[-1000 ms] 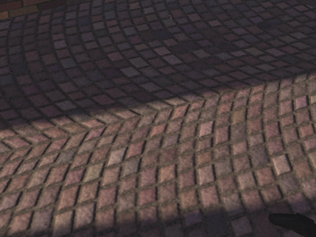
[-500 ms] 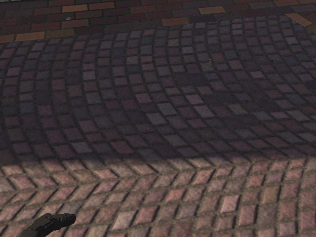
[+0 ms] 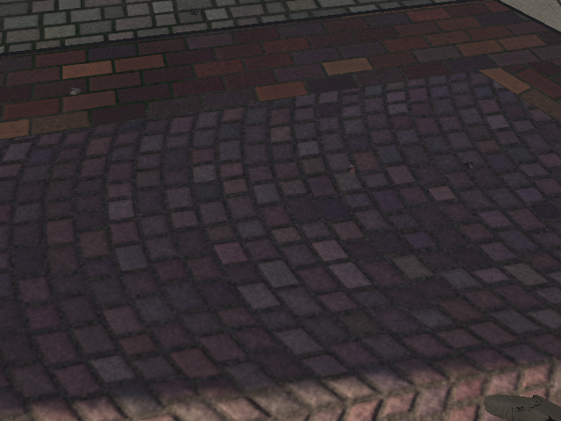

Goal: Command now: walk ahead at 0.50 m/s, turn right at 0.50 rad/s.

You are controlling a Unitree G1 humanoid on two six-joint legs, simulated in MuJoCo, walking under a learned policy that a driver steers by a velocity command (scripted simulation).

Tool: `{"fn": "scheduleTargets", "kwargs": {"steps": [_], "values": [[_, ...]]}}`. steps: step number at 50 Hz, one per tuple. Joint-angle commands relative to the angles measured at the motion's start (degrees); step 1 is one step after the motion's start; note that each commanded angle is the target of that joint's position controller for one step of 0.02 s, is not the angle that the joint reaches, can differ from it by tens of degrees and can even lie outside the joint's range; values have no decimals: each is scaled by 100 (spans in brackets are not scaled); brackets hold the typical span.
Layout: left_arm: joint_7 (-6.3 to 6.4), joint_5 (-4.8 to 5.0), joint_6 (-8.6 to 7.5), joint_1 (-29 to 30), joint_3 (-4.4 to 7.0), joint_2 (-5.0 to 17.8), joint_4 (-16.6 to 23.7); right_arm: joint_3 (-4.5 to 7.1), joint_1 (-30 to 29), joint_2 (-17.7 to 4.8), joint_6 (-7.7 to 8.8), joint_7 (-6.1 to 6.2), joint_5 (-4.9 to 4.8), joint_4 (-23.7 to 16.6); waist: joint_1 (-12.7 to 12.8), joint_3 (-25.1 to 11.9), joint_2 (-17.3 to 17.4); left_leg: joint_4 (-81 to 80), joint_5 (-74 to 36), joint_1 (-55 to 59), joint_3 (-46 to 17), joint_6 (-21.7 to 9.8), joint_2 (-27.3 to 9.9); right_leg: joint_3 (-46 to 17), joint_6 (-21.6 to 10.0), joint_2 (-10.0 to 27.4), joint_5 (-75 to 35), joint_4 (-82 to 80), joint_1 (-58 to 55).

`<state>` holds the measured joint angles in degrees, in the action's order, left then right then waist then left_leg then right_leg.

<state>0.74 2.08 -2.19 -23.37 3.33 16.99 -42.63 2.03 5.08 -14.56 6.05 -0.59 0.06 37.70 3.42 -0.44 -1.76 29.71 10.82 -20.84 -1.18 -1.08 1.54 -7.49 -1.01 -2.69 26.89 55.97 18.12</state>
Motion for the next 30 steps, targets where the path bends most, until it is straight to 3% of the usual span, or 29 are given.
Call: {"fn": "scheduleTargets", "kwargs": {"steps": [1,3,6,12,15,17,19,20,21,22,23,24,25,26,27,28,30], "values": [[1,-46,-69,408,164,654,603,241,918,-637,-31,20,10,19,-627,29,785,-1590,928,2254,-2303,-967,-1862,2,90,631,-560,1315,2805],[-62,-52,-12,520,159,472,673,222,701,-544,-12,28,68,90,-449,214,920,-1843,45,1658,-1474,-881,-1591,73,126,849,-962,1098,2462],[-107,-80,34,753,111,284,814,292,766,-699,59,40,47,265,-416,215,723,-2041,-904,1527,-775,-991,-1570,157,236,897,-1429,778,2491],[-283,-95,-33,1703,-7,128,1124,356,965,-1055,-2,85,-10,565,-703,373,493,-2065,-1537,1705,290,-854,-1518,516,147,842,-2820,-1075,2206],[-389,-63,-33,2171,-19,152,1351,392,1215,-1228,-72,85,-91,729,-818,516,468,-1981,-1621,2089,520,-748,-1666,720,-27,784,-2724,-1643,2141],[-442,-64,-24,2299,13,243,1476,423,1286,-1331,-145,87,-140,798,-766,519,504,-1701,-2321,2400,698,-646,-1755,906,-205,656,-2301,-1886,1994],[-445,-105,15,1999,124,457,1489,478,1291,-1524,-217,125,-167,800,-489,176,701,-865,-4297,2568,955,-518,-1732,1251,-448,267,-1703,-1974,1234],[-423,-112,41,1375,247,664,1357,493,1264,-1587,-263,152,-177,789,-101,-197,694,55,-5009,2459,1112,-422,-1633,1384,-621,10,-1668,-2167,371],[-338,-89,79,396,434,974,1103,443,1283,-1475,-271,182,-163,751,398,-700,514,1358,-4731,1721,1245,-234,-1428,1270,-848,-144,-1991,-2443,-1156],[-204,-59,143,-196,580,1526,989,273,1547,-968,-215,163,49,552,392,-1242,-584,3375,-1442,-301,1280,53,-956,-679,-1391,1066,-1915,-2495,-3135],[-224,-64,49,26,510,1678,1180,74,1812,-608,-21,63,72,353,5,-2206,-1410,4912,2289,-1911,194,195,22,-3905,-2361,2345,-961,-3524,-4216],[-266,-132,-14,-25,336,1039,1113,238,1294,-1208,85,-21,-170,407,370,-2001,-520,5121,1891,-2369,-447,109,-362,-3412,-1988,2261,-798,-3811,-3969],[-271,-167,-63,182,270,889,1048,216,960,-1180,122,-48,-305,291,269,-1165,-408,4860,1473,-2467,-289,12,-582,-2469,-1743,2100,-1259,-3807,-3138],[-272,-159,-101,558,221,758,1016,187,861,-1051,111,2,-226,338,14,-697,93,4386,1061,-2230,-236,15,-860,-1761,-1527,1846,-1904,-3833,-2264],[-281,-194,-142,871,138,515,1012,210,845,-1028,36,45,-120,430,-177,-389,127,4003,762,-1896,-242,2,-1022,-1194,-1327,1552,-2466,-3978,-1674],[-274,-268,-186,1015,134,588,1035,215,1055,-1016,-35,47,-94,436,-382,-337,-240,3932,610,-1479,-263,89,-1053,-1084,-1420,1546,-3251,-4113,-1147],[-268,-247,-266,1107,143,618,916,218,1223,-927,-136,94,28,518,-539,-245,-102,3570,594,-1100,-180,311,-964,-619,-1504,1415,-4772,-4188,-676]]}}
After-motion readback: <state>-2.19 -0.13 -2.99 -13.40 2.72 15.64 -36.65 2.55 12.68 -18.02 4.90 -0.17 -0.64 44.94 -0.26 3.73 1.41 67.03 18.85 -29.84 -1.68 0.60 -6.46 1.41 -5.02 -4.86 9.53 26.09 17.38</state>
